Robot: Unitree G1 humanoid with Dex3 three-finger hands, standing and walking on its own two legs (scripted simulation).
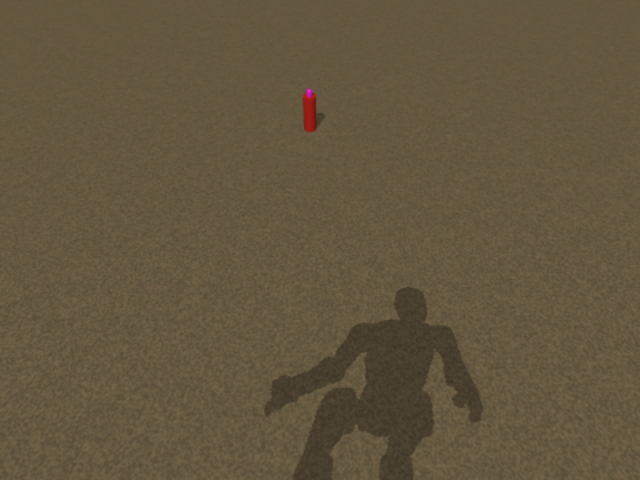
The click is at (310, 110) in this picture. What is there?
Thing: necked bottle
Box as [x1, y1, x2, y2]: [303, 89, 315, 131]
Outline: 307,89 307,91 303,95 304,129 307,131 312,131 315,129 315,95 311,92 310,89
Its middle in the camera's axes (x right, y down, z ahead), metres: -0.06 -0.69 +2.10
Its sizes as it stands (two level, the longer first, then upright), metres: 0.068 0.068 0.236
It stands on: the floor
